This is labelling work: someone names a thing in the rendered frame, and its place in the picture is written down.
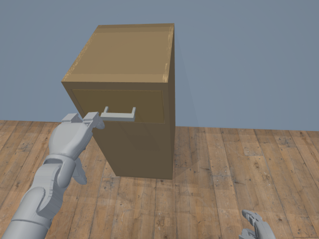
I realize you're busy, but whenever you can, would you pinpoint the drawer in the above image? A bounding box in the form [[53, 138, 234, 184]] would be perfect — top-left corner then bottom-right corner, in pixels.
[[72, 89, 164, 123]]

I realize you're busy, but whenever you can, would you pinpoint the robot left forearm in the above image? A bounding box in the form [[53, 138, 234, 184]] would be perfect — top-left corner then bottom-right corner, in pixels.
[[1, 154, 76, 239]]

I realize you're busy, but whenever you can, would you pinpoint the robot left hand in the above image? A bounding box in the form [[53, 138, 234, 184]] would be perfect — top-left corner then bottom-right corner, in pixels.
[[48, 112, 105, 185]]

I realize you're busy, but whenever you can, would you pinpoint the cabinet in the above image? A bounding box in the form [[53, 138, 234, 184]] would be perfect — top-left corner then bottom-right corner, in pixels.
[[61, 23, 175, 180]]

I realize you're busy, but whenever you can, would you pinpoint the robot right hand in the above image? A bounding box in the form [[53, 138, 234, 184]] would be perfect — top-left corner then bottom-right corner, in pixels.
[[239, 210, 276, 239]]

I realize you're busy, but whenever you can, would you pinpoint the handle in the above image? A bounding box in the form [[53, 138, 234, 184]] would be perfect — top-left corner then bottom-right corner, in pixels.
[[100, 107, 136, 121]]

